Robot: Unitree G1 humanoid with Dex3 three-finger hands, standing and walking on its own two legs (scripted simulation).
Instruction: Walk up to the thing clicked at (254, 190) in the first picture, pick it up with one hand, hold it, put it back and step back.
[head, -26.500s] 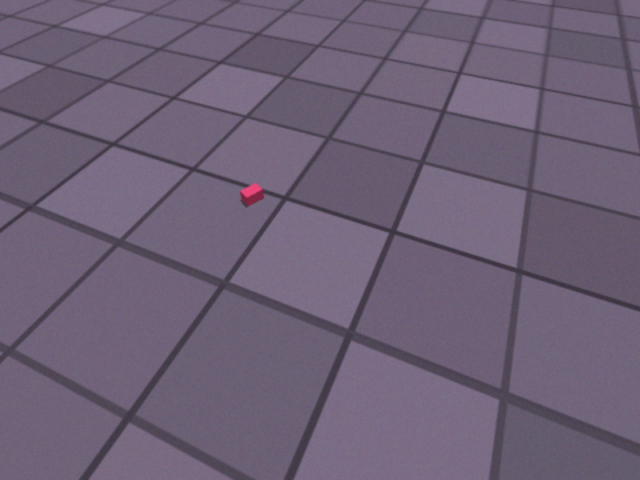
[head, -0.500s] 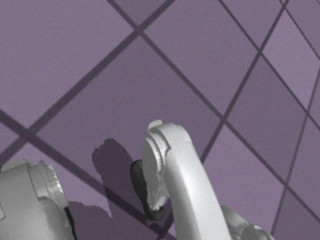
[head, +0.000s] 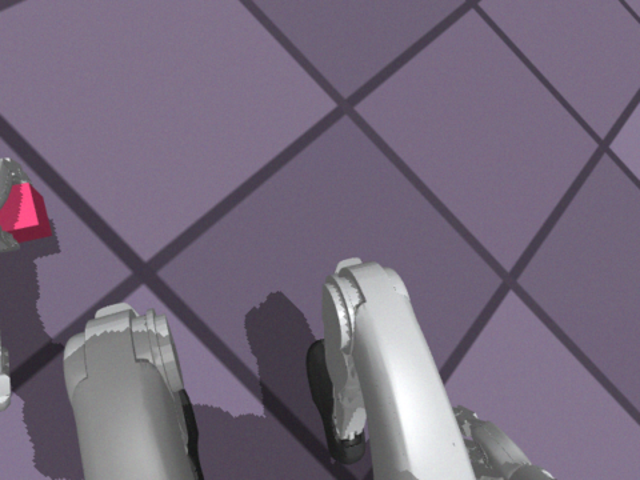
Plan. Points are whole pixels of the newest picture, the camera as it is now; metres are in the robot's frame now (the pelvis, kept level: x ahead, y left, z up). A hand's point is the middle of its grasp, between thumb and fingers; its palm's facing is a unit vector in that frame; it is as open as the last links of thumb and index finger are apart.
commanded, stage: settle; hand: left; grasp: from above
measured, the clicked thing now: (1, 217) +0.45 +0.34 -0.20
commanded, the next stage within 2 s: lift in 0.26 s
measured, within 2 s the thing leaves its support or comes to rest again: neither
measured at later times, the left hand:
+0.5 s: hand out of the picture +0.44 +0.33 -0.11, palm faces -0.41 -0.09 -0.91, open 8.5 cm
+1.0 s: hand out of the picture +0.38 +0.33 +0.04, palm faces -0.40 -0.12 -0.91, open 8.5 cm
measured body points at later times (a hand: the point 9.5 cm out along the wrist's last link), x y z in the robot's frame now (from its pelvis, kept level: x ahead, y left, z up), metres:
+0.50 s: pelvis -0.01 +0.00 +0.03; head +0.21 +0.07 +0.41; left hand +0.46 +0.33 -0.06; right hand +0.07 -0.27 -0.08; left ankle +0.08 +0.13 -0.28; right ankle +0.11 -0.13 -0.28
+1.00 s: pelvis -0.01 +0.00 +0.13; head +0.17 +0.05 +0.54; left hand +0.39 +0.33 +0.09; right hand +0.13 -0.26 +0.01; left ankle +0.07 +0.13 -0.28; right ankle +0.11 -0.13 -0.28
